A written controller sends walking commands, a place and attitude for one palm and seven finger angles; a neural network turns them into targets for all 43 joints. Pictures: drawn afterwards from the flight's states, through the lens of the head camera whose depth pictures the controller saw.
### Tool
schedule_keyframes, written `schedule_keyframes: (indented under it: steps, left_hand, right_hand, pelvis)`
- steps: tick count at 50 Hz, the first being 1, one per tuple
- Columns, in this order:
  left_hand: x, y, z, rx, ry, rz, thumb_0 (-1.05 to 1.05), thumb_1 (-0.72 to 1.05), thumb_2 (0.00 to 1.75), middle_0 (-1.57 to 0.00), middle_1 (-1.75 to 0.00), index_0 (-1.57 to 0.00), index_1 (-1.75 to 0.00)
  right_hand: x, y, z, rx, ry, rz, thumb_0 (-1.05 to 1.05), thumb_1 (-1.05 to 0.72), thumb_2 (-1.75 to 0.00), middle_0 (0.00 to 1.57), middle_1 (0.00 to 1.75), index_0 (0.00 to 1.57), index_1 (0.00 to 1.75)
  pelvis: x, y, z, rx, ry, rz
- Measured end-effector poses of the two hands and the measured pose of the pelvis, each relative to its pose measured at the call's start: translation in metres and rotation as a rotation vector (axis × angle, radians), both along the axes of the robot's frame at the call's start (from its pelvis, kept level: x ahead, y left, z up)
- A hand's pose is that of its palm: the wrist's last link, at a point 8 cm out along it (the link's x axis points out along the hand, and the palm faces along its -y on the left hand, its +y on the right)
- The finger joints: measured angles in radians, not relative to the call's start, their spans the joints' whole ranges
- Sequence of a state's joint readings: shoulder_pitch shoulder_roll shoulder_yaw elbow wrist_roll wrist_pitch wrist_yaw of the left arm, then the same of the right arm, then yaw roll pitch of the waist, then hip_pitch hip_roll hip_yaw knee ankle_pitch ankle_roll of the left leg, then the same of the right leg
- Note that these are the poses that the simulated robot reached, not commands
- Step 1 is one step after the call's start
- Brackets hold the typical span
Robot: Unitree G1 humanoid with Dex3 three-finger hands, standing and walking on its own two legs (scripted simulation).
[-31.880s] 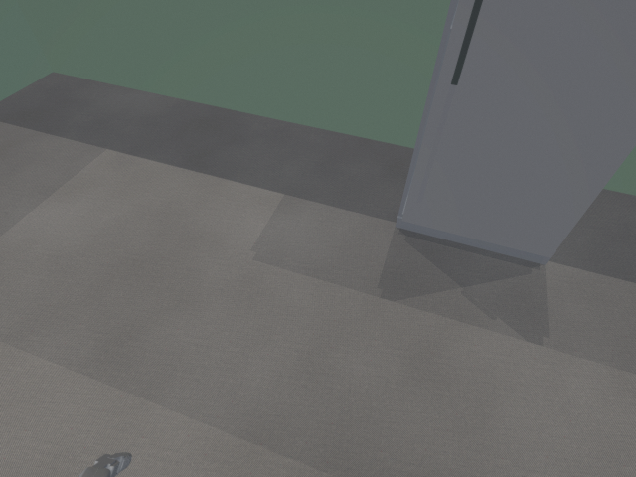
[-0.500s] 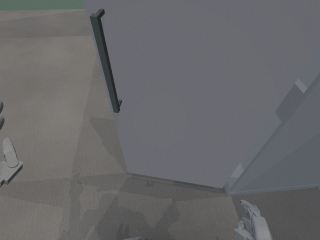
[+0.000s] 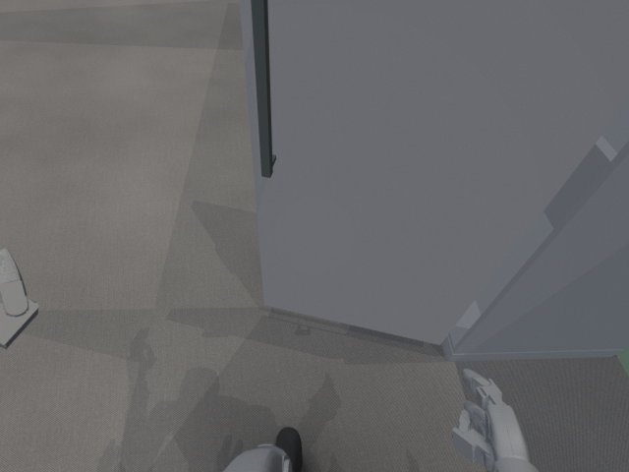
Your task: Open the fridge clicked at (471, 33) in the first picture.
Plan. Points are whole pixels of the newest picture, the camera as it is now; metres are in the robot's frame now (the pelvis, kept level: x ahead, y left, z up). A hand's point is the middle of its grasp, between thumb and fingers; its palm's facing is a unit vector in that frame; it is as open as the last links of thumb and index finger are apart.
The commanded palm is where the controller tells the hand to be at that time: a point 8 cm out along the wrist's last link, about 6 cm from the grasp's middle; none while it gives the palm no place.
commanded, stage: step back with the hand held close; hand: left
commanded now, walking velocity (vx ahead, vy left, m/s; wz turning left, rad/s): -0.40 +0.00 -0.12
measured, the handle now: (267, 92) +0.65 +0.15 +0.13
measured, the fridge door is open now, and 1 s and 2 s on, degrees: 75 75 75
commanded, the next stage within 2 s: stop stepping back and stand still in 0.04 s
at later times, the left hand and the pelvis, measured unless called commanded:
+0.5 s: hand out of the picture +0.07 +0.28 +0.20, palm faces +0.32 -0.82 -0.47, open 7.4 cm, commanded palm +0.02 +0.33 +0.19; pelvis -0.14 +0.05 +0.01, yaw -6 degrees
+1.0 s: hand out of the picture +0.03 +0.30 +0.20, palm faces +0.41 -0.79 -0.45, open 7.4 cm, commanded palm -0.02 +0.34 +0.19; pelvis -0.18 +0.05 +0.01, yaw -4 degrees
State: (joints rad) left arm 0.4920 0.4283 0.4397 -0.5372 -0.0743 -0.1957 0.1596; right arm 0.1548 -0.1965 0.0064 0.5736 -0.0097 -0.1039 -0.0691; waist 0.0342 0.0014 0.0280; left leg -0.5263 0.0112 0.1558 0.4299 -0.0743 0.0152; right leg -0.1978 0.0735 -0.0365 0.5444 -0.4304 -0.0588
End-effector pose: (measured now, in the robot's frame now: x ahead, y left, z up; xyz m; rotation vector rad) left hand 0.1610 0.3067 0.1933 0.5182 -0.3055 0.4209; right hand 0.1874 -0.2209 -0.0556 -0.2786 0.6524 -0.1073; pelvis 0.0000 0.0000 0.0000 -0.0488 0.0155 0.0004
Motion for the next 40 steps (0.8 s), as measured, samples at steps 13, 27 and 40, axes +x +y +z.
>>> schedule_keyframes:
  steps: [13, 27, 40]
  left_hand:
    - [-0.028, 0.03, -0.01, -0.029, 0.005, -0.107, 0.02, 0.89, 0.9, -0.21, -0.3, -0.21, -0.3]
    - [-0.141, 0.022, 0.027, 0.058, 0.019, -0.126, 0.02, 0.89, 0.9, -0.22, -0.3, -0.21, -0.3]
    - [-0.154, 0.05, -0.021, -0.084, 0.036, -0.049, 0.02, 0.89, 0.9, -0.21, -0.3, -0.2, -0.3]
  right_hand:
    - [-0.082, 0.033, 0.006, -0.014, 0.004, -0.081, 0.01, -0.91, -0.9, 0.2, 0.3, 0.2, 0.3]
    - [-0.22, 0.028, -0.009, 0.008, 0.136, -0.134, 0.01, -0.9, -0.9, 0.2, 0.3, 0.2, 0.3]
    - [-0.269, 0.025, -0.019, -0.031, 0.096, -0.229, 0.01, -0.91, -0.9, 0.2, 0.3, 0.2, 0.3]
  pelvis:
    - [-0.072, 0.043, 0.003, 0.034, -0.039, -0.068]
    - [-0.154, 0.049, 0.014, 0.041, -0.04, -0.095]
    - [-0.176, 0.066, 0.0, 0.063, -0.082, -0.073]
